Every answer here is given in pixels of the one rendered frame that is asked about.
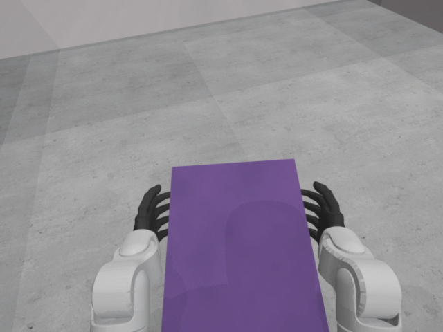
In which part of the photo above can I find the robot right forearm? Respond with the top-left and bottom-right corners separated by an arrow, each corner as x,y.
318,226 -> 402,332

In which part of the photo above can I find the left robot hand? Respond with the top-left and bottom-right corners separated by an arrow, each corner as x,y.
133,185 -> 170,242

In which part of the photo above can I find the right robot hand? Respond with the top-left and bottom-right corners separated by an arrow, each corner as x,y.
300,181 -> 345,245

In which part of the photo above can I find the robot left forearm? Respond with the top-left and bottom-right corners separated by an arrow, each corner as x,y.
90,229 -> 163,332

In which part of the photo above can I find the carton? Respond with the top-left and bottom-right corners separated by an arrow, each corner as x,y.
161,159 -> 329,332

